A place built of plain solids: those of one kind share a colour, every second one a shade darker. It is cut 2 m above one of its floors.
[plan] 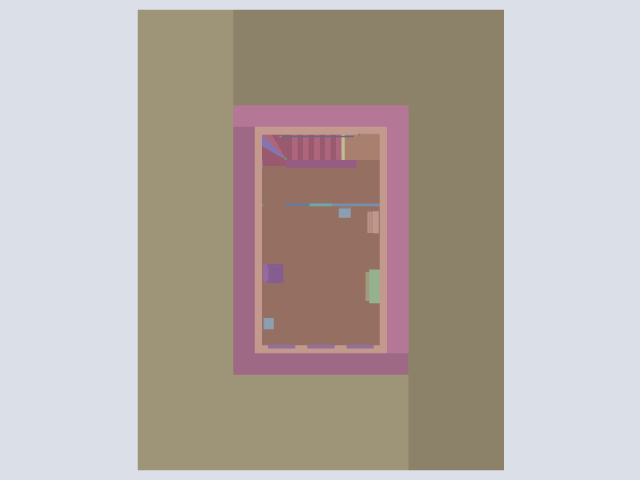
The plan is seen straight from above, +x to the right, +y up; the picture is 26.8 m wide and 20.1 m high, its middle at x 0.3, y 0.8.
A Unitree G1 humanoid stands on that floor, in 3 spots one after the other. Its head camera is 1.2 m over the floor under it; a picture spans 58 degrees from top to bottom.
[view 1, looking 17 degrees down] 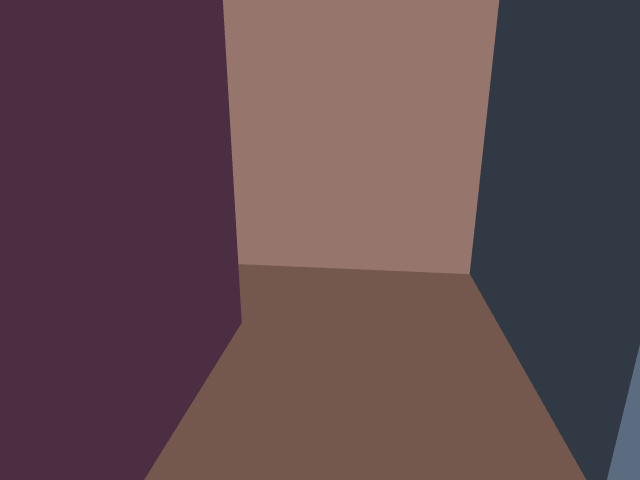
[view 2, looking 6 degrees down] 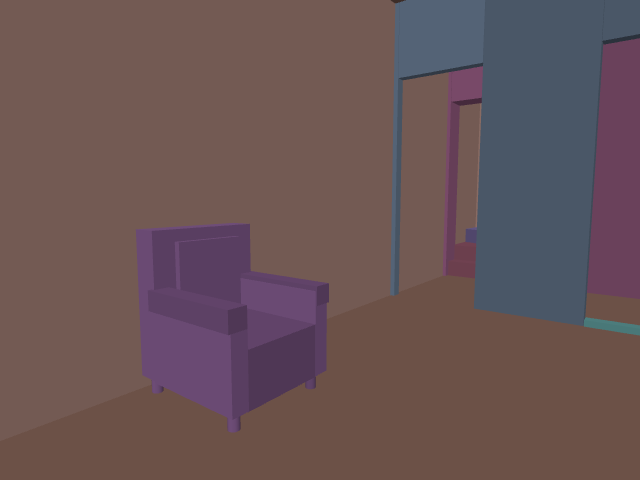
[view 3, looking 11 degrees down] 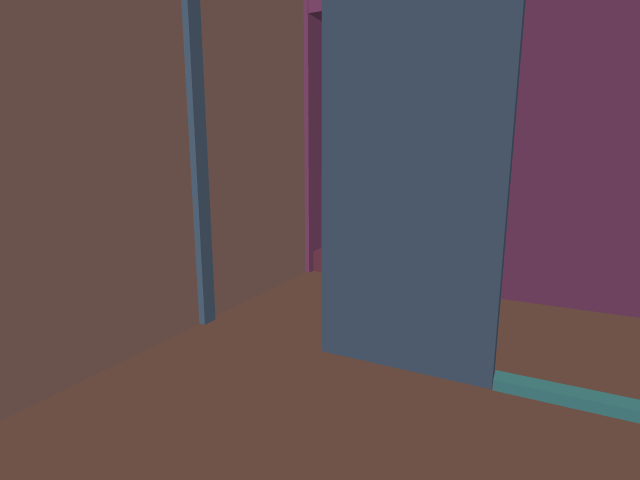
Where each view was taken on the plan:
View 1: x -0.36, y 3.08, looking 7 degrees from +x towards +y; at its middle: wall_storey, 3.33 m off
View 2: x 0.34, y -2.30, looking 128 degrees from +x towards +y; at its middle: wall_storey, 4.03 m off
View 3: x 0.00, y -0.03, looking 117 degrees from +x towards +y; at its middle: wall_spine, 4.67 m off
